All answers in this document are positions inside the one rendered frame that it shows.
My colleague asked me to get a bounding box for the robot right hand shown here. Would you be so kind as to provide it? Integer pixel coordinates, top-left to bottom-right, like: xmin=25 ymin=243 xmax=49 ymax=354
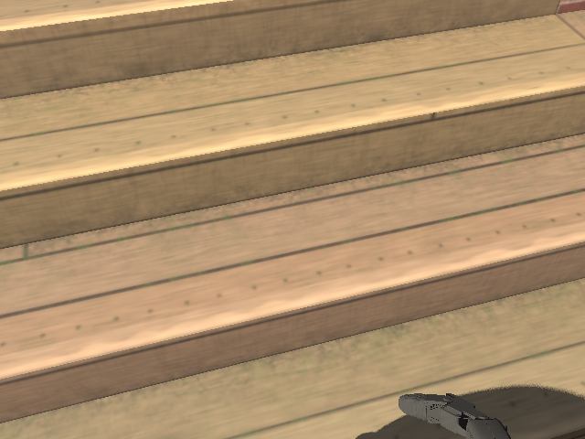
xmin=399 ymin=393 xmax=511 ymax=439

